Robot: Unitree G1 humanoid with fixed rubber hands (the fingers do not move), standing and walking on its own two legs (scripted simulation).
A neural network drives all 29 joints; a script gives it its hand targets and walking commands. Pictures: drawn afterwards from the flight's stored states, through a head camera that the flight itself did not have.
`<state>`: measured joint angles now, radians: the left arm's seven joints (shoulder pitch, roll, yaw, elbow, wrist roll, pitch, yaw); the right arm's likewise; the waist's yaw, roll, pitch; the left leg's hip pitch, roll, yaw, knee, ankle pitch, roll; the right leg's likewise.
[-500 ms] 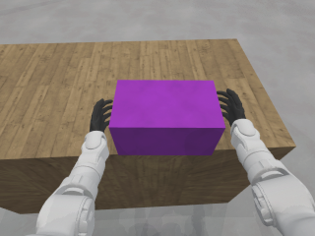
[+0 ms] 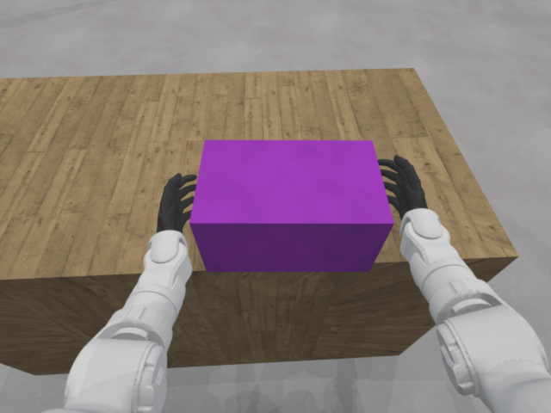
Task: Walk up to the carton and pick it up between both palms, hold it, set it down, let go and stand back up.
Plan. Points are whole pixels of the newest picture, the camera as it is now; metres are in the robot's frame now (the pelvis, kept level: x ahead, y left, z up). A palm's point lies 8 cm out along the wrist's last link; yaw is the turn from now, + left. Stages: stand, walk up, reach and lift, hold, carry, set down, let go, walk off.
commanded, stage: reach and lift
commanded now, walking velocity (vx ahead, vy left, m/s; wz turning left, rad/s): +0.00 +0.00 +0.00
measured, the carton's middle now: (288, 206) +0.43 +0.01 +0.02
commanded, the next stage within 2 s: none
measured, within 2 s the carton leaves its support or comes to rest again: leaves its support in 0.18 s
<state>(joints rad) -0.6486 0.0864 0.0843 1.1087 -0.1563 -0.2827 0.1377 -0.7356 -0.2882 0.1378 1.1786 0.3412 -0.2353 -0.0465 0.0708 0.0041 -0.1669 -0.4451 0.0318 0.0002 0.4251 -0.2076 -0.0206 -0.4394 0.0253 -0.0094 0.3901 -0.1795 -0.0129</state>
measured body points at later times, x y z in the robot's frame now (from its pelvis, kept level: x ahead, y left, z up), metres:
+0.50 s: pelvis -0.02 +0.00 +0.00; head +0.00 +0.00 +0.45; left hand +0.37 +0.20 +0.06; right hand +0.41 -0.17 +0.08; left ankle -0.01 +0.13 -0.74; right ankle -0.01 -0.11 -0.74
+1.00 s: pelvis -0.03 +0.01 +0.00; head -0.03 +0.01 +0.45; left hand +0.37 +0.21 +0.10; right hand +0.39 -0.16 +0.11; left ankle -0.01 +0.13 -0.74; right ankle -0.01 -0.11 -0.74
